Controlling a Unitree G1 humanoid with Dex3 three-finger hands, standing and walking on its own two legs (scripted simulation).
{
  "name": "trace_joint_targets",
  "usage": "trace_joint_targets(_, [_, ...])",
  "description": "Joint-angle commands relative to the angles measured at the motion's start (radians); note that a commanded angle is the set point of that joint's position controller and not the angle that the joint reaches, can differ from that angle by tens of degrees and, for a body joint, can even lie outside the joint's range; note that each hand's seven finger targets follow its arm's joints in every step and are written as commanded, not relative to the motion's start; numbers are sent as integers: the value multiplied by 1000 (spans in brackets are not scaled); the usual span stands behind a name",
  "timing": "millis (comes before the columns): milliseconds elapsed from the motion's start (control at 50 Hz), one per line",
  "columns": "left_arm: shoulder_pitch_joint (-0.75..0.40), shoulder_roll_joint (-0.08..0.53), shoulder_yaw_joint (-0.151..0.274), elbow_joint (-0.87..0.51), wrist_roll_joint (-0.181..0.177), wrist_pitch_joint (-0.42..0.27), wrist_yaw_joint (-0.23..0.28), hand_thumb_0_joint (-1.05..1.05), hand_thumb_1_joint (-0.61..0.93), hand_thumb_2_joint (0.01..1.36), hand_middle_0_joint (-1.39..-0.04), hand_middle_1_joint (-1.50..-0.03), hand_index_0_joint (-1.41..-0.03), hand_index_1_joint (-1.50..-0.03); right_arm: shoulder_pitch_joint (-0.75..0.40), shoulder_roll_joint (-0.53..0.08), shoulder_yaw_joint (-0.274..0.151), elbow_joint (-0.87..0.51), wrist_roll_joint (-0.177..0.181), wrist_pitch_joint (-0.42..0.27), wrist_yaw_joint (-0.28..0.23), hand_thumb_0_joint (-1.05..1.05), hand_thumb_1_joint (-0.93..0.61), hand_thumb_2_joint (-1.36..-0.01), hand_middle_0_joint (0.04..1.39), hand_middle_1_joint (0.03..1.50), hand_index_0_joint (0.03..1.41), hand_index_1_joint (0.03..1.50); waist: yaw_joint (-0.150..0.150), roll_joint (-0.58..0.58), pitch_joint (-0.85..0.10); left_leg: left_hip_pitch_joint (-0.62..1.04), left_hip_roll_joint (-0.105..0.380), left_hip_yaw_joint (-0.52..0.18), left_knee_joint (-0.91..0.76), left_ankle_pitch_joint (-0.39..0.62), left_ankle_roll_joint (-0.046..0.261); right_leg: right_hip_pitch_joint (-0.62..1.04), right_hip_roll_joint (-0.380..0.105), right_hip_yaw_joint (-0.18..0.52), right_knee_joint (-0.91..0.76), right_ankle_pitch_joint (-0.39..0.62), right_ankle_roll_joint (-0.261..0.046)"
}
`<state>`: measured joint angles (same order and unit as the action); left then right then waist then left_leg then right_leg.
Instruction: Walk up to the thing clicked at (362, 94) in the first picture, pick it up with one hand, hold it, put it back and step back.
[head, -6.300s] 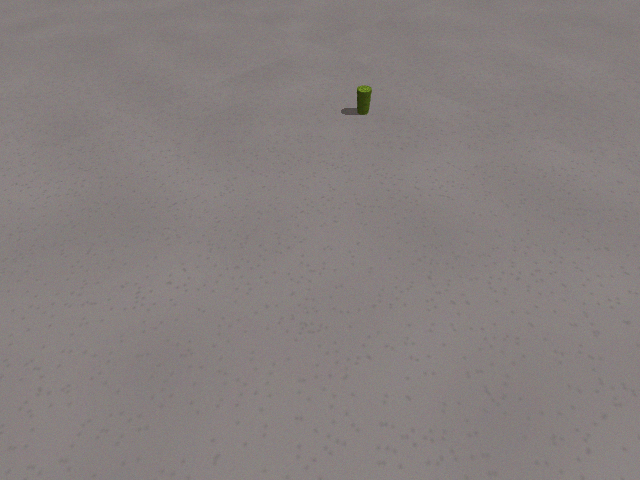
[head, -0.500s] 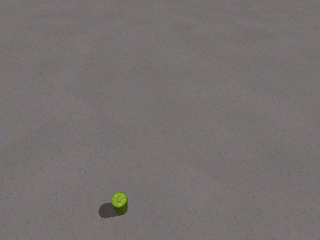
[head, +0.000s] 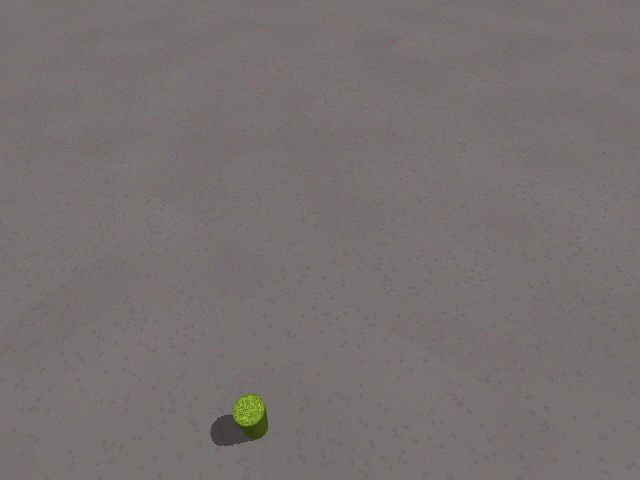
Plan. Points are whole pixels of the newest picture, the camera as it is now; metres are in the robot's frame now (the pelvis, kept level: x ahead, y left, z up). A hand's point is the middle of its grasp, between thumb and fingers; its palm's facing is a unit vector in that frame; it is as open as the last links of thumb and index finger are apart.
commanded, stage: walk up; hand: left
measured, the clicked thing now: (252, 418) +0.44 +0.23 -0.69
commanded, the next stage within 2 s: stand in 1.56 s
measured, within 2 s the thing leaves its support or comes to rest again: neither
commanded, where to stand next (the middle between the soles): +0.05 +0.01 m, yaw +1 degrees
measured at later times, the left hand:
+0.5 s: hand out of the picture +0.07 +0.27 -0.16, palm faces -0.04 -0.93 -0.36, open 7.4 cm
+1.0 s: hand out of the picture +0.11 +0.24 -0.14, palm faces -0.02 -0.95 -0.31, open 7.4 cm
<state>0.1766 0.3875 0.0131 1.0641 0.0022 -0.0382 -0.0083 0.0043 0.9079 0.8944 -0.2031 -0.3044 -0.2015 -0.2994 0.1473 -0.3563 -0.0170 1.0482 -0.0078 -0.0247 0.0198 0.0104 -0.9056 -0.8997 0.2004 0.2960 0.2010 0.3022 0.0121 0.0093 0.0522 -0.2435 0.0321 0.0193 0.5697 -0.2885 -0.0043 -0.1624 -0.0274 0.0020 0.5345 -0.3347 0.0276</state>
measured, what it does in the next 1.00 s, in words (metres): stands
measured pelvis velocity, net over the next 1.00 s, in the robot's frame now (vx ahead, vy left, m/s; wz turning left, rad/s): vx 0.01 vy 0.00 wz -0.02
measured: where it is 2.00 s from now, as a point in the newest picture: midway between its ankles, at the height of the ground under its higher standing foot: outside the picture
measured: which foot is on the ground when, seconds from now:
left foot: down 0.00-1.00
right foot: down 0.00-1.00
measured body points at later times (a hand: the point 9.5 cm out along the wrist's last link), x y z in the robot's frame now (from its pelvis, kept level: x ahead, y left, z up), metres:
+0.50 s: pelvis +0.00 +0.00 +0.00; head +0.03 +0.01 +0.45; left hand +0.08 +0.32 -0.13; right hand +0.08 -0.31 -0.12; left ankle +0.03 +0.12 -0.73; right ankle -0.02 -0.13 -0.71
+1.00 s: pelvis +0.01 +0.00 +0.01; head +0.02 +0.00 +0.46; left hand +0.12 +0.29 -0.12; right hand +0.08 -0.30 -0.12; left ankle +0.03 +0.12 -0.73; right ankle +0.03 -0.13 -0.73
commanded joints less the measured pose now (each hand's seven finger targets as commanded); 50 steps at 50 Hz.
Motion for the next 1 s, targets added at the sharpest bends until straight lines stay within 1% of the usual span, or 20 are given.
trace_joint_targets(0, [12,244,48,-53,-6,-19,28,0,900,900,-200,-300,-200,-300,-39,-227,-51,-68,7,-22,-21,0,-900,-900,200,300,200,300,0,-28,-115,43,44,-20,16,391,67,70,-121,92,-42,534,-112])
trace_joint_targets(60, [-34,234,46,-74,-8,-10,30,0,900,900,-200,-300,-200,-300,-18,-229,-58,-55,8,-19,-22,0,-900,-900,200,300,200,300,-14,-32,-118,74,56,-31,-5,402,79,36,-104,60,10,486,-110])
trace_joint_targets(180, [-38,195,37,-72,5,-7,30,0,900,900,-200,-300,-200,-300,-53,-274,-71,-56,10,-6,-20,0,-900,-900,200,300,200,300,-4,65,-76,76,175,-194,-76,255,164,-68,-12,0,60,144,-76])
trace_joint_targets(240, [26,260,55,-49,8,-21,31,0,900,900,-200,-300,-200,-300,-136,-218,-54,-85,8,-1,-18,0,-900,-900,200,300,200,300,32,-42,-36,-135,24,-16,123,184,70,90,-129,196,-101,259,-146])
trace_joint_targets(280, [2,312,65,-66,10,-22,32,0,900,900,-200,-300,-200,-300,-147,-192,-47,-96,-4,3,-22,0,-900,-900,200,300,200,300,30,-112,14,-227,-11,15,207,-215,31,86,-309,357,-175,390,-266])
trace_joint_targets(300, [-15,309,67,-78,14,-23,31,0,900,900,-200,-300,-200,-300,-130,-198,-47,-93,-5,1,-21,0,-900,-900,200,300,200,300,20,-113,26,-218,8,-6,193,-284,32,74,-319,348,-166,460,-279])
trace_joint_targets(340, [-72,281,59,-99,14,-16,29,0,900,900,-200,-300,-200,-300,-73,-200,-52,-70,-3,-15,-14,0,-900,-900,200,300,200,300,-28,-110,11,-93,6,2,15,-150,48,35,-238,211,-92,524,-215])
trace_joint_targets(380, [-157,214,40,-127,-2,-8,29,0,900,900,-200,-300,-200,-300,42,-244,-79,-16,-4,-27,-19,0,-900,-900,200,300,200,300,-84,-23,-71,195,89,-100,-145,418,75,-114,-86,34,92,473,-76])
trace_joint_targets(400, [-166,177,33,-137,-16,-4,29,0,900,900,-200,-300,-200,-300,71,-290,-89,-14,-3,-28,-24,0,-900,-900,200,300,200,300,-92,65,-117,286,196,-252,-209,498,144,-199,10,-29,237,296,-24])
trace_joint_targets(420, [-133,174,33,-129,-17,10,31,0,900,900,-200,-300,-200,-300,63,-314,-88,-25,-7,-29,-28,0,-900,-900,200,300,200,300,-74,97,-119,293,301,-389,-255,390,234,-269,52,-18,289,-169,-32])
trace_joint_targets(440, [-101,198,38,-118,-10,21,32,0,900,900,-200,-300,-200,-300,47,-330,-93,-32,-4,-29,-27,0,-900,-900,200,300,200,300,-64,87,-100,215,342,-406,-253,308,281,-228,12,33,316,-294,-41])
trace_joint_targets(500, [-46,176,38,-78,-8,15,19,0,900,900,-200,-300,-200,-300,-85,-278,-72,-68,-15,-20,-29,0,-900,-900,200,300,200,300,-8,126,-63,146,242,-241,-242,175,204,-189,-33,34,192,-232,-59])
trace_joint_targets(580, [16,154,47,-20,-1,6,23,0,900,900,-200,-300,-200,-300,-139,-229,-43,-69,4,0,-24,0,-900,-900,200,300,200,300,32,114,-91,-3,132,-97,-118,239,91,75,-3,-10,-136,183,-46])
trace_joint_targets(620, [3,209,57,-16,12,0,33,0,900,900,-200,-300,-200,-300,-127,-177,-27,-70,22,10,-21,0,-900,-900,200,300,200,300,19,-21,-101,-30,64,-47,-49,131,40,89,-115,143,-217,248,-80])
trace_joint_targets(640, [-66,251,56,-32,13,-2,30,0,900,900,-200,-300,-200,-300,-107,-159,-27,-56,22,19,-18,0,-900,-900,200,300,200,300,-8,-92,-57,-24,1,-29,-46,-53,12,-24,-210,274,-301,71,-125])
trace_joint_targets(660, [-162,279,53,-54,18,3,24,0,900,900,-200,-300,-200,-300,-63,-181,-38,-21,18,29,-19,0,-900,-900,200,300,200,300,-37,-113,-20,113,0,-26,-6,-169,15,-213,-252,288,-321,-120,-168])
trace_joint_targets(700, [-203,224,45,-58,13,11,16,0,900,900,-200,-300,-200,-300,-33,-199,-45,15,9,25,-15,0,-900,-900,200,300,200,300,-58,-96,27,154,31,-48,-115,-98,19,-242,-178,194,-309,-187,-112])
trace_joint_targets(760, [-157,185,41,-22,3,1,15,0,900,900,-200,-300,-200,-300,-80,-200,-34,22,9,10,-10,0,-900,-900,200,300,200,300,-17,-103,-30,115,69,-96,-202,119,32,-72,-102,112,-269,58,-59])
trace_joint_targets(840, [-164,184,41,-1,1,5,12,0,900,900,-200,-300,-200,-300,-92,-206,-27,46,3,3,-13,0,-900,-900,200,300,200,300,-13,-67,-16,94,70,-97,-259,68,20,-44,-105,117,-290,14,-52])
trace_joint_targets(980, [-155,165,36,24,-2,5,10,0,900,900,-200,-300,-200,-300,-109,-206,-22,55,6,-13,-21,0,-900,-900,200,300,200,300,-5,22,-112,128,101,-94,-288,241,22,75,-97,66,-237,271,-44])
